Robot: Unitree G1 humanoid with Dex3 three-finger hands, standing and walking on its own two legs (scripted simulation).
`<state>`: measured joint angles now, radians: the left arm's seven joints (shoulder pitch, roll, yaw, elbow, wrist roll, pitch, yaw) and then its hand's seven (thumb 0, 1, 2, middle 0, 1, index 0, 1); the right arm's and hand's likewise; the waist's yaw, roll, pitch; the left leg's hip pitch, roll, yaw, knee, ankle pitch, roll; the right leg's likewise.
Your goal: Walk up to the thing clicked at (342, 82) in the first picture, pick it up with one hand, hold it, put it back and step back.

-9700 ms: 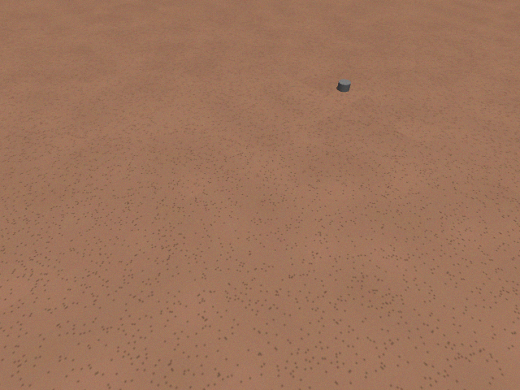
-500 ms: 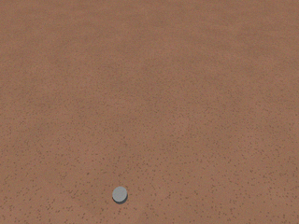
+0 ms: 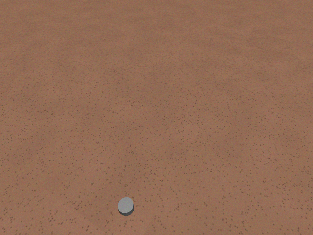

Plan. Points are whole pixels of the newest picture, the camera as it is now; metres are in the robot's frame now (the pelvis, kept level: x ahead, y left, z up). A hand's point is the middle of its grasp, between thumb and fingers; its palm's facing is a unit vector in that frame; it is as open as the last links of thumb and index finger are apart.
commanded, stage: stand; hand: left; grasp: from above
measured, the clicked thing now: (126, 206) +0.42 +0.20 -0.75
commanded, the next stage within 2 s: rise first in 0.74 s
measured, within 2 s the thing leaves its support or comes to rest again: neither
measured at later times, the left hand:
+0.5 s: hand out of the picture +0.07 +0.26 -0.16, palm faces -0.02 -0.94 -0.34, open 7.4 cm
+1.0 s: hand out of the picture +0.13 +0.25 -0.16, palm faces +0.03 -0.94 -0.33, open 8.0 cm
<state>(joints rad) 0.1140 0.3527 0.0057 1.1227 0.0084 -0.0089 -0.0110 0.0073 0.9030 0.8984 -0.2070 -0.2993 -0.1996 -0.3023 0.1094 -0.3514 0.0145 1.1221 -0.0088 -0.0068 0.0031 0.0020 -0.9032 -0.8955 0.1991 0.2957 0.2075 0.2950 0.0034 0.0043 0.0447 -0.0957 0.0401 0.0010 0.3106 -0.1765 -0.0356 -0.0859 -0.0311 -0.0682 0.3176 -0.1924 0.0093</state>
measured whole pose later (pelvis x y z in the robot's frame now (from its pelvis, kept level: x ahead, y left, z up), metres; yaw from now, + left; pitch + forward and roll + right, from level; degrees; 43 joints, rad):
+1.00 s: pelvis -0.01 +0.00 -0.01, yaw +0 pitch +2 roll +0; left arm -0.01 0.33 0.09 1.08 0.01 -0.02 0.00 0.01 0.74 0.94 -0.17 -0.49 -0.16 -0.49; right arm 0.16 -0.30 0.01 0.89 0.04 -0.04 -0.04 0.00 -0.93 -0.90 0.20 0.30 0.21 0.30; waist -0.01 0.00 0.06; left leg -0.28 0.04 0.00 0.46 -0.22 -0.03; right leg -0.27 -0.04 -0.06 0.47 -0.24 0.01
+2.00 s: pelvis -0.05 +0.01 -0.20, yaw -2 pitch +29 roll -1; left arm 0.05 0.38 0.10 0.57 0.51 0.02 0.08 0.00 -0.52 0.97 -0.07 -1.08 -0.06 -1.08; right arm 0.09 -0.27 -0.04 0.58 0.00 -0.21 0.00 0.01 -0.88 -0.89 0.20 0.30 0.21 0.30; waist -0.03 0.00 -0.18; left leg -1.45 0.04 -0.03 1.60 -0.65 -0.02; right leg -1.43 -0.05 -0.03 1.58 -0.65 0.02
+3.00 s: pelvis -0.10 +0.03 -0.43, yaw -6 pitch +34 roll -6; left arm -0.83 0.64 0.07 1.34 1.26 -0.22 0.40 0.00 -0.56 1.05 -0.09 -0.98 -0.07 -0.99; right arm 0.12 -0.26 -0.01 0.78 -0.11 -0.06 0.11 0.00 -0.91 -0.90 0.20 0.29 0.21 0.29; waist -0.17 0.00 -0.09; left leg -2.25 0.03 -0.10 2.33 -0.67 0.00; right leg -2.19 -0.03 -0.03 2.26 -0.66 0.04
